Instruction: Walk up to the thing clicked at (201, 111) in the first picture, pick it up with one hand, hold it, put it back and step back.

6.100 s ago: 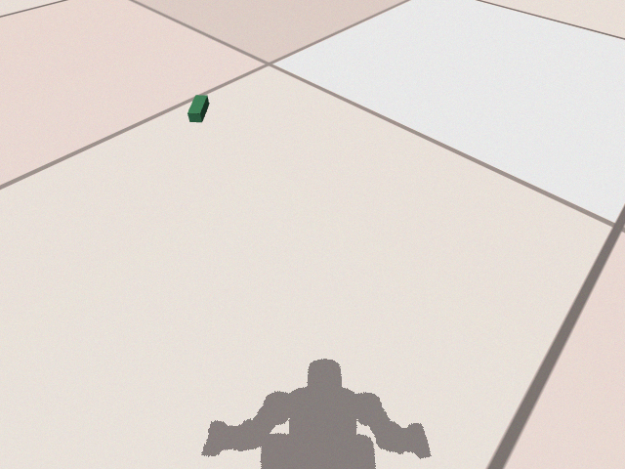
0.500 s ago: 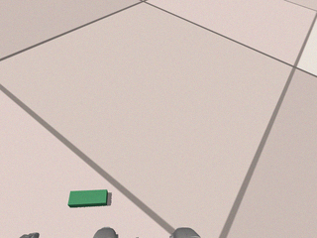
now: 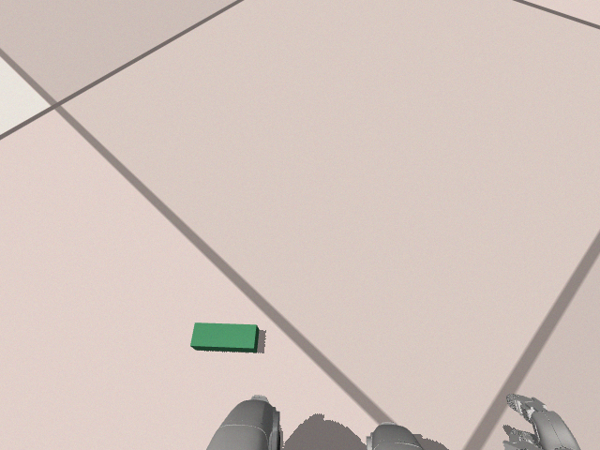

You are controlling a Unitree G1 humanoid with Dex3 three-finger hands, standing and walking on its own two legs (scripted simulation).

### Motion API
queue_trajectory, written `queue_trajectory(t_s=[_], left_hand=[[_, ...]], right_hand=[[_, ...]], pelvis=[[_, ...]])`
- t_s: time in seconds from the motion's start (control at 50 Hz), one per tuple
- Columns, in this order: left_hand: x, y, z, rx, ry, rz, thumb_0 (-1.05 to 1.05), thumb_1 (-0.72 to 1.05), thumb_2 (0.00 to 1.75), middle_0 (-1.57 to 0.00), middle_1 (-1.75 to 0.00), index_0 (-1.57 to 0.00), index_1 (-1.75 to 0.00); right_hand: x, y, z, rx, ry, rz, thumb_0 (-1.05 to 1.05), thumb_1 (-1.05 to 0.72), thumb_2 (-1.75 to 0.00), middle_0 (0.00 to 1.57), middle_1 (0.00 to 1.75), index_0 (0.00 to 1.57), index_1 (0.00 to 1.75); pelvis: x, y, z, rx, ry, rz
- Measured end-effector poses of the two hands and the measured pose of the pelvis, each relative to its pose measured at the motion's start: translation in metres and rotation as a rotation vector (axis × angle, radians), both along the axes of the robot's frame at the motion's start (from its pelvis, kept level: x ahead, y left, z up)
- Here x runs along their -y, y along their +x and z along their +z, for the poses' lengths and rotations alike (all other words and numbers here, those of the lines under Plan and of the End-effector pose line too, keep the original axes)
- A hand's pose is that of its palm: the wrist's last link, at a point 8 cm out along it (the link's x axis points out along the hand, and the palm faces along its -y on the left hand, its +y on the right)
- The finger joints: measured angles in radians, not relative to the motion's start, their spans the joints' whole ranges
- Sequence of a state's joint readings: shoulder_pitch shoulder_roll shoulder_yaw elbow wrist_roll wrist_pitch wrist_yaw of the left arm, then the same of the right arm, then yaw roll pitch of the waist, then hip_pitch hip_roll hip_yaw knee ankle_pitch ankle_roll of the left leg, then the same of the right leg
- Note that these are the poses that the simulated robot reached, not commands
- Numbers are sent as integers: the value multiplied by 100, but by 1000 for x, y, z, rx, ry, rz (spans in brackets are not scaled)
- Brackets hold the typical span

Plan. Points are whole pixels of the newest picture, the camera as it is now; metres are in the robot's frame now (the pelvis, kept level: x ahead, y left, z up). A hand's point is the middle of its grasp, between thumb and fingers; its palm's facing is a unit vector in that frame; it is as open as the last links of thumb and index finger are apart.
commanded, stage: walk up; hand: left
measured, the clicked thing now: (225, 337) +0.41 +0.31 -0.71
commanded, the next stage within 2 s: stand in 1.50 s
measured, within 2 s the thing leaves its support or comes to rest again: neither
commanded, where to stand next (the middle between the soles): +0.06 +0.05 m, yaw +0 degrees
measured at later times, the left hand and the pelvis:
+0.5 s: hand out of the picture +0.08 +0.32 -0.14, palm faces -0.02 -0.92 -0.39, open 7.3 cm; pelvis +0.00 +0.05 +0.01, yaw +0 degrees
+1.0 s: hand out of the picture +0.08 +0.30 -0.12, palm faces +0.02 -0.94 -0.35, open 7.4 cm; pelvis +0.00 +0.04 +0.04, yaw +2 degrees
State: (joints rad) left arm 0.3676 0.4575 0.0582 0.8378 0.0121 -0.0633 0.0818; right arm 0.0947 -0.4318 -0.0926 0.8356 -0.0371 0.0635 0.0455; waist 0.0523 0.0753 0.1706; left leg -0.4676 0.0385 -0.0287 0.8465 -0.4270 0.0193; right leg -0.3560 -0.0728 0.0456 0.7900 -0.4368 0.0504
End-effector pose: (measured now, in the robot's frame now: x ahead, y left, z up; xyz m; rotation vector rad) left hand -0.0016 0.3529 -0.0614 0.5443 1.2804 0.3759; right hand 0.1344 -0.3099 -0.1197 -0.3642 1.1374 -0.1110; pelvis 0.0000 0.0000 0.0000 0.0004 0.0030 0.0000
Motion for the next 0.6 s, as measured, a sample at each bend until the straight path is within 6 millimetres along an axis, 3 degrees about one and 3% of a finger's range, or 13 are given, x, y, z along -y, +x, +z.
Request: queue_trajectory(t_s=[0.06, 0.14, 0.22, 0.3, 0.4, 0.6], left_hand=[[-17, 0, -18, -9, -25, 11, 0, 90, 90, -21, -30, -21, -30], [-20, 14, -30, 9, -81, 2, 0, 91, 90, -21, -30, -20, -30], [-17, 37, -35, 65, -137, -29, 0, 91, 90, -21, -30, -20, -30], [-13, 55, -38, 113, -162, -48, 0, 91, 90, -21, -30, -20, -30], [-5, 63, -37, 133, -179, -61, 0, 91, 90, -21, -30, -20, -30], [-7, 93, -31, 162, -237, -73, 0, 91, 90, -21, -30, -20, -30]], right_hand=[[-18, 14, 7, 54, -16, 16, 1, -91, -90, 20, 30, 20, 30], [-37, 12, 23, 96, -15, 4, 1, -90, -90, 20, 30, 21, 30], [-47, 0, 33, 98, -20, -23, 1, -90, -90, 21, 30, 21, 30], [-45, -15, 29, 74, -28, -40, 1, -90, -90, 21, 30, 21, 30], [-47, -32, 18, 31, -16, -79, 1, -90, -90, 20, 30, 21, 30], [-66, -70, 21, -74, -2, -94, 1, -90, -90, 21, 30, 21, 30]], pelvis=[[-16, -2, -6, 23, 33, 2], [-32, -1, 0, 38, -14, 7], [-37, 2, 5, 38, -10, 7], [-39, 2, 3, 41, -6, 6], [-41, 0, 3, 55, -31, 9], [-53, -3, 17, 49, -22, 4]])
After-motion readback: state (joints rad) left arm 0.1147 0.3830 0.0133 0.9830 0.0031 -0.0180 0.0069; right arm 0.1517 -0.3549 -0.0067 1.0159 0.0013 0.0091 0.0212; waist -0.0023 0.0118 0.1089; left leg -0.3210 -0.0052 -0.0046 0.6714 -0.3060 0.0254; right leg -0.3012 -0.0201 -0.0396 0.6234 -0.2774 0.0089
